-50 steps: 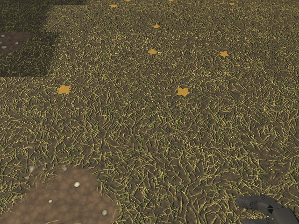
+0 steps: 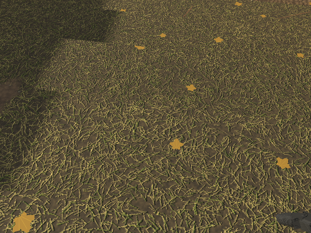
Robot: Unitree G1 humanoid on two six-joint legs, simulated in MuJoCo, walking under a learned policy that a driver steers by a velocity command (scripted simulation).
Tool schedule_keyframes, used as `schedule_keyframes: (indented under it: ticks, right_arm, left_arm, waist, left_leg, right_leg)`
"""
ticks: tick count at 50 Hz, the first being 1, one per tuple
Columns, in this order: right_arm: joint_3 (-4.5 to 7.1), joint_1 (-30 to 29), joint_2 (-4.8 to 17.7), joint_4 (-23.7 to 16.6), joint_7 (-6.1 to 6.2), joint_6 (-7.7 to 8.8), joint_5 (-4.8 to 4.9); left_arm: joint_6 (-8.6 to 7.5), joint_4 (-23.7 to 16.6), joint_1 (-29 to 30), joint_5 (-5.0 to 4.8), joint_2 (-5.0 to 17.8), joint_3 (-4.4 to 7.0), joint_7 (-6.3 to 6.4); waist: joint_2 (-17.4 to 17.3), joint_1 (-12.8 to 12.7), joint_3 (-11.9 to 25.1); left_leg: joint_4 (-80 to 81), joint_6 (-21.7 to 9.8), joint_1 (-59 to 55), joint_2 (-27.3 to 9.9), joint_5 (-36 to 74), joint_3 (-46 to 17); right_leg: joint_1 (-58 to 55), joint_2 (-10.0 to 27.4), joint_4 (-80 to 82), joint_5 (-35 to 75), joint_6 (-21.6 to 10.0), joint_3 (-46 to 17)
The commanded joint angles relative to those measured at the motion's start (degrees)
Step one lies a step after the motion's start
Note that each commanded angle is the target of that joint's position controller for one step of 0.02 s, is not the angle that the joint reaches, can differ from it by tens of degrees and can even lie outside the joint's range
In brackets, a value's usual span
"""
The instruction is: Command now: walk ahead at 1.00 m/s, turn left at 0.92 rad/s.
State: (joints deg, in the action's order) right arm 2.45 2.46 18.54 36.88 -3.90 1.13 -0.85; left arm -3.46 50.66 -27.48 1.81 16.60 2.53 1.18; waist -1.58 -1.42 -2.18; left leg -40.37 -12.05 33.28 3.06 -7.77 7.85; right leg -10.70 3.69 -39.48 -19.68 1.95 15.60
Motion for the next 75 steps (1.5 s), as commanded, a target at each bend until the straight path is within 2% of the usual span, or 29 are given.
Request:
schedule_keyframes:
  ticks: [1,2,5,15,18,24,26,27,28,30,32,34,37,40,41,42,43,46,49,53,55,58,60,61,62,66,69,72,75]
  right_arm:
    - [6.35,21.2,19.8,3.3,2.50,-2.43,-0.84]
    - [6.53,23.0,17.8,1.3,3.07,-2.62,-0.26]
    - [3.90,18.7,9.1,4.3,4.65,0.04,-0.46]
    - [2.15,20.5,5.7,9.0,3.31,6.86,0.47]
    - [1.31,22.1,4.2,10.7,5.11,6.94,-0.15]
    - [0.95,15.6,5.2,10.9,8.74,4.94,-1.84]
    - [-0.28,-0.3,-1.6,6.4,7.22,4.43,-2.38]
    - [-1.25,8.7,-0.7,-5.2,6.48,5.66,2.68]
    - [-2.40,6.1,2.1,-2.3,7.18,6.51,-0.59]
    - [-1.99,-0.2,2.0,2.7,5.36,6.05,-3.58]
    - [-5.60,-2.1,-8.4,-4.0,3.01,3.96,-7.26]
    - [-6.15,-3.9,-5.5,-12.5,3.59,5.19,-1.90]
    - [-2.56,-0.6,3.3,-5.6,3.78,3.56,0.51]
    - [-1.23,8.4,3.7,-2.4,4.94,4.27,-1.22]
    - [0.07,17.7,6.2,-1.4,5.79,4.90,-1.64]
    - [1.85,24.9,11.6,-1.2,6.12,4.92,-3.10]
    - [3.12,24.7,12.4,0.6,5.49,3.88,-0.91]
    - [1.39,20.3,1.7,4.7,4.92,3.83,-2.06]
    - [0.50,22.4,-1.7,10.7,4.38,4.98,-1.01]
    - [2.36,12.5,4.1,9.0,4.33,5.07,0.89]
    - [3.56,13.5,8.7,8.9,3.36,5.01,0.85]
    - [4.22,7.7,11.6,7.6,2.64,5.81,-0.38]
    - [1.02,23.1,-2.7,6.3,4.16,5.90,1.40]
    - [1.66,20.6,1.9,6.6,4.56,4.91,0.97]
    - [2.67,17.5,5.0,7.2,4.10,3.12,-0.38]
    - [2.72,16.2,2.1,8.3,1.28,-1.47,-2.68]
    - [2.30,6.5,-0.7,5.5,-0.30,-0.04,-0.92]
    - [1.61,11.7,-2.0,8.6,-1.63,-0.04,-0.12]
    - [1.41,9.8,0.1,8.8,0.00,-0.75,-3.29]
  left_arm:
    - [-1.38,-14.9,5.1,-0.20,5.1,0.50,-1.01]
    - [-2.87,-16.7,11.8,0.18,8.3,0.31,-0.76]
    - [-2.44,-14.4,11.5,1.20,6.2,-0.98,-0.54]
    - [-0.29,-12.9,20.1,-2.82,4.2,-0.24,-3.97]
    - [-1.63,-12.4,23.0,-1.00,4.1,0.17,-4.62]
    - [1.27,1.1,-11.2,-0.19,7.5,3.41,-3.12]
    - [1.00,5.1,-20.0,-0.48,9.6,4.47,-2.78]
    - [0.06,3.6,-13.4,-0.19,19.1,6.38,-2.02]
    - [0.57,0.8,-10.7,-0.59,12.1,5.75,-2.00]
    - [1.00,1.7,-5.8,-0.53,2.8,1.99,-1.79]
    - [-1.01,4.8,-12.1,-1.52,4.1,0.91,-0.60]
    - [-1.43,-2.5,5.2,-0.64,10.5,2.71,1.66]
    - [-1.66,-2.9,4.8,-1.85,10.4,3.44,-0.28]
    - [-0.78,-0.1,-3.0,-3.19,10.5,3.87,-1.62]
    - [-1.26,-0.5,-2.1,-2.72,9.7,3.72,-1.88]
    - [-1.91,-3.2,-6.6,-4.50,1.2,1.90,-1.61]
    - [-1.54,-6.3,-2.0,-2.98,4.6,1.64,-1.25]
    - [-0.32,-7.4,12.3,0.55,2.5,1.58,-2.37]
    - [0.87,-11.9,15.4,0.23,-2.7,0.25,-3.41]
    - [0.71,-15.9,20.6,-0.01,2.0,-0.32,-5.85]
    - [1.69,-12.3,14.4,-0.16,3.7,0.40,-6.10]
    - [1.43,-1.9,-18.5,1.68,11.5,4.16,-3.26]
    - [-0.38,-7.1,-7.3,2.29,14.0,2.83,-1.95]
    - [-0.89,-7.7,-1.1,0.36,12.7,3.09,-1.52]
    - [-1.65,-8.3,6.4,0.18,9.7,2.40,-1.88]
    - [-4.41,-4.1,8.6,-0.09,8.3,2.57,-2.02]
    - [-6.49,-0.2,7.8,-1.09,1.9,0.99,-0.95]
    - [-6.70,-0.4,10.2,-1.74,2.9,0.56,0.11]
    - [-4.19,2.1,3.9,-0.84,5.7,0.71,1.25]
  waist:
    - [-16.8,5.3,17.1]
    - [-4.9,10.3,20.7]
    - [6.7,1.3,3.3]
    - [0.7,1.9,-3.0]
    - [1.9,3.3,-4.1]
    - [0.5,-10.6,7.2]
    - [18.2,-18.1,-2.7]
    - [30.5,-2.9,10.2]
    - [6.9,-7.0,12.7]
    - [-15.2,-3.8,-5.7]
    - [-1.8,-2.3,-5.8]
    - [8.4,5.4,-4.1]
    - [3.4,2.0,-2.4]
    - [-3.2,4.0,5.5]
    - [-1.4,9.1,11.4]
    - [-14.3,8.3,24.8]
    - [-19.1,8.4,25.7]
    - [-3.2,8.6,-0.2]
    - [-8.0,2.5,-1.6]
    - [-4.6,-3.4,-0.9]
    - [-3.6,-6.0,0.6]
    - [5.8,-24.3,12.9]
    - [27.9,-8.1,12.8]
    - [16.3,-5.1,8.3]
    - [5.3,-1.4,0.3]
    - [7.2,2.8,-5.7]
    - [3.9,3.3,-5.7]
    - [3.3,7.2,-0.1]
    - [0.3,6.0,-3.5]
  left_leg:
    - [13.2,-14.5,-60.3,-15.7,-5.7,-45.5]
    - [22.3,-16.6,-60.1,-18.3,-13.5,-55.5]
    - [25.0,-8.5,-30.9,-13.9,-7.7,-39.2]
    - [29.9,6.0,-22.8,-4.5,17.7,-5.2]
    - [26.7,7.7,-32.2,-6.7,17.3,-1.2]
    - [-28.5,8.9,-45.4,-9.7,51.5,0.0]
    - [-82.0,8.8,3.0,4.4,-30.6,1.6]
    - [-79.0,12.4,34.3,3.0,-36.0,-16.3]
    - [-66.2,10.3,31.1,-3.5,-28.8,-18.7]
    - [-45.6,11.4,14.9,-5.8,-25.1,-9.9]
    - [-51.1,11.2,18.1,-4.0,-34.0,-4.0]
    - [-13.4,14.0,3.2,-9.9,0.7,-14.6]
    - [-3.5,16.9,-27.6,-6.2,13.9,-10.7]
    - [8.4,13.6,-32.3,-0.6,5.3,-8.4]
    - [5.3,11.5,-44.3,-6.3,-4.5,-13.9]
    - [11.3,4.0,-60.2,-29.1,-22.3,-43.3]
    - [23.2,-0.1,-57.5,-32.1,-38.8,-66.1]
    - [21.8,2.0,-36.4,-22.1,-20.8,-39.8]
    - [23.4,2.8,-26.0,-19.1,-7.0,-30.1]
    - [33.6,3.3,-5.3,-12.1,-11.2,-16.2]
    - [33.5,2.4,0.5,-13.0,-5.5,-14.7]
    - [-14.5,6.7,5.1,-6.4,15.8,-9.2]
    - [-51.4,6.2,18.3,-0.5,-23.9,-18.6]
    - [-46.7,6.7,19.3,-2.5,-15.4,-15.0]
    - [-40.2,6.4,16.4,-5.9,-10.7,-14.6]
    - [-28.1,6.8,11.9,-9.9,-2.2,-12.7]
    - [-1.3,5.4,-0.5,-6.4,29.0,-7.3]
    - [1.0,4.4,-22.4,-3.4,48.2,-0.4]
    - [7.6,3.2,-21.5,-1.2,32.9,4.5]
  right_leg:
    - [56.1,-6.9,-59.4,-9.8,0.6,-11.0]
    - [61.7,-5.0,-58.9,-4.6,0.0,-20.3]
    - [53.2,3.5,-41.1,-0.8,-1.0,-19.5]
    - [37.5,1.1,-0.2,42.8,-8.6,-16.0]
    - [39.2,-1.7,8.1,52.6,-10.9,-12.5]
    - [19.4,-3.9,20.8,48.3,-12.8,-9.8]
    - [-2.9,-1.1,18.5,45.0,-18.4,-14.1]
    - [-31.3,15.5,8.8,38.6,-31.8,-54.2]
    - [-21.6,16.7,18.6,18.3,-30.9,-57.6]
    - [11.8,3.5,21.3,25.8,-21.1,-38.6]
    - [20.0,1.4,15.2,37.2,-22.3,-44.4]
    - [41.5,4.0,29.5,20.9,-19.9,-52.2]
    - [50.0,-1.7,26.6,18.7,-16.7,-46.8]
    - [29.0,-7.3,-0.4,38.1,-12.6,-40.9]
    - [34.5,-8.6,-16.0,34.4,-11.3,-38.3]
    - [45.7,-13.3,-37.1,-5.2,-9.2,-30.0]
    - [55.1,-9.8,-45.2,-6.5,-8.9,-23.8]
    - [62.6,-3.0,-40.3,0.4,-8.7,-21.8]
    - [58.5,-1.7,-32.4,-3.5,-7.7,-25.1]
    - [30.7,-1.7,-1.4,16.8,-5.4,-15.7]
    - [14.0,-4.2,-4.1,17.7,-4.5,-12.4]
    - [-13.9,-3.8,-6.8,10.3,-5.5,-12.4]
    - [-6.3,19.6,11.1,5.7,-6.0,-47.6]
    - [2.6,20.4,22.4,-6.5,-8.3,-54.6]
    - [13.3,17.3,22.9,-11.0,-11.0,-48.3]
    - [22.1,12.4,17.9,8.4,-10.9,-28.0]
    - [29.3,3.7,15.8,2.1,-6.0,-11.3]
    - [35.0,2.9,10.4,2.0,-5.0,-4.8]
    - [23.1,5.3,-6.2,26.1,-4.9,-3.0]
